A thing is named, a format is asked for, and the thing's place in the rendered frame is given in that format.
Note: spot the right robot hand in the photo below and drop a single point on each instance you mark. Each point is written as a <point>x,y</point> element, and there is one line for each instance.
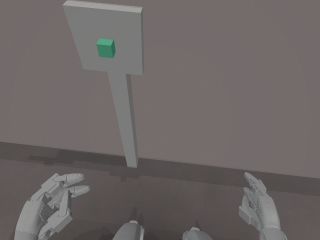
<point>263,213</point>

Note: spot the right robot thigh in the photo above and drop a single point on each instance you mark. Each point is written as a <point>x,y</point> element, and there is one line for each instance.
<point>195,235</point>

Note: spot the right robot shin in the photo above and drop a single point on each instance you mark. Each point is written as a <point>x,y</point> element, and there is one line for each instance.
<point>194,228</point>

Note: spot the button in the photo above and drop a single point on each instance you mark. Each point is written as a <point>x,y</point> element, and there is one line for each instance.
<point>106,48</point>

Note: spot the panel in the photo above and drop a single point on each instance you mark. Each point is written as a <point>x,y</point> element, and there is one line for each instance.
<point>90,21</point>

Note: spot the left robot hand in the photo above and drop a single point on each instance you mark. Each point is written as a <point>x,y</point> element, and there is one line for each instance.
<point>36,212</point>

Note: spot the right robot forearm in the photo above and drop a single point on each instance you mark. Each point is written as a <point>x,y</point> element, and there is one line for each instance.
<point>271,233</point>

